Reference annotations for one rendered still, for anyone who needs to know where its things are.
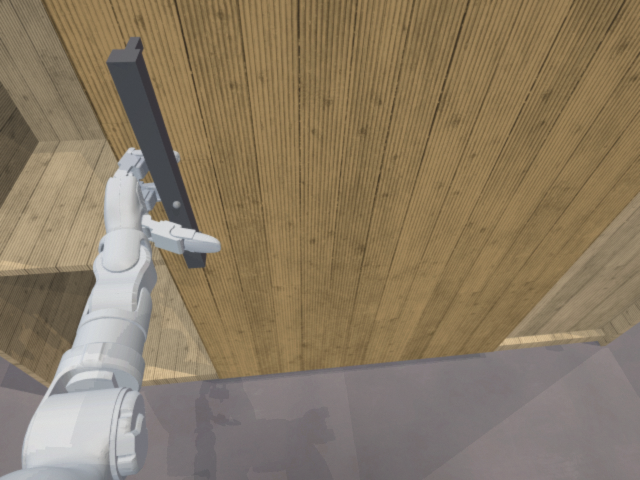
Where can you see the robot left forearm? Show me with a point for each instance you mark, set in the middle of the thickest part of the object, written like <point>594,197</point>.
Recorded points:
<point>108,347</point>

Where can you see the left robot hand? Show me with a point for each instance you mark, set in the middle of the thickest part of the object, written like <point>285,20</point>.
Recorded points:
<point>127,199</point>

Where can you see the robot left upper arm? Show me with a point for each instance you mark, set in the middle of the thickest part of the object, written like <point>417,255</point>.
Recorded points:
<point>89,435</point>

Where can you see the wardrobe door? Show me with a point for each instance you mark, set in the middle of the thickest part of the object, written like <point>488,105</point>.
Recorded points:
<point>599,286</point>
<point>389,180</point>

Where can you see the handle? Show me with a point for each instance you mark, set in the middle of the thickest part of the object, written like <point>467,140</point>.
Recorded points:
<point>129,73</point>

